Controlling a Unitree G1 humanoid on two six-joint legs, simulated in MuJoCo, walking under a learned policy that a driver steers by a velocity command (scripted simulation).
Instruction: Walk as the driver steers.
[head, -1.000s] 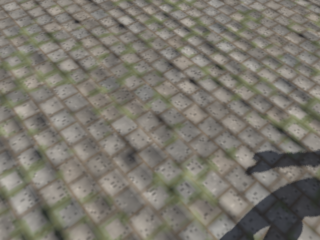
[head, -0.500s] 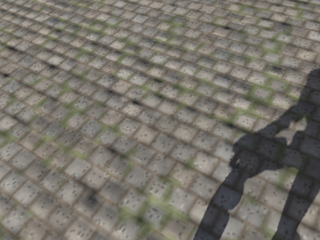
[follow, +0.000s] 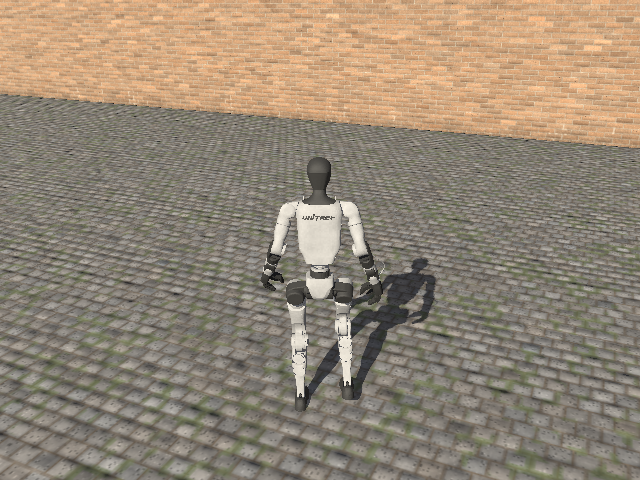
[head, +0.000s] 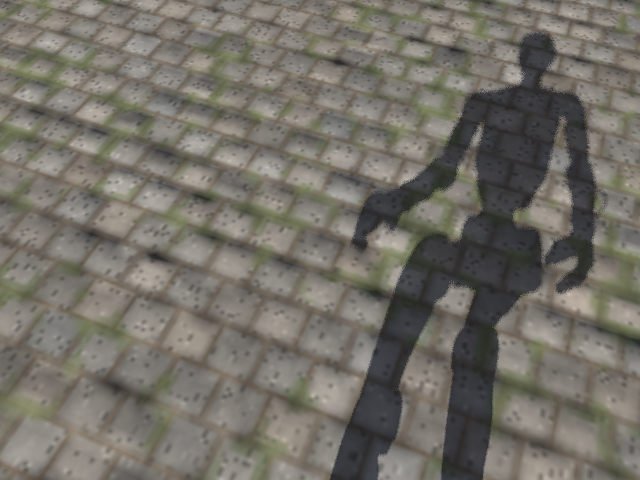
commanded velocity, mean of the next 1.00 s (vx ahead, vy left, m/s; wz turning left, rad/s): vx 0.05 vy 0.00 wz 0.50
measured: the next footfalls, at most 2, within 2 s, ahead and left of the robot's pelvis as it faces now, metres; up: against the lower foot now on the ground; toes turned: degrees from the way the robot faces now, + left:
right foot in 0.18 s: +0.21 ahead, -0.13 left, +0.00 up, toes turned +10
left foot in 0.60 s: +0.11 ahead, +0.11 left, +0.00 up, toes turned +23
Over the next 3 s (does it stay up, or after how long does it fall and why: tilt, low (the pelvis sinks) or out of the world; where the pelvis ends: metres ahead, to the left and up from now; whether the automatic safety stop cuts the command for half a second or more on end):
stays up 0.14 0.43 -0.03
